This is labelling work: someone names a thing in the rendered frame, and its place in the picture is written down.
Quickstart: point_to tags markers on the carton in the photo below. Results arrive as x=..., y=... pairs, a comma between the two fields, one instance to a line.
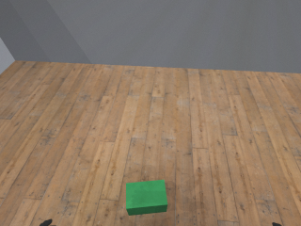
x=146, y=197

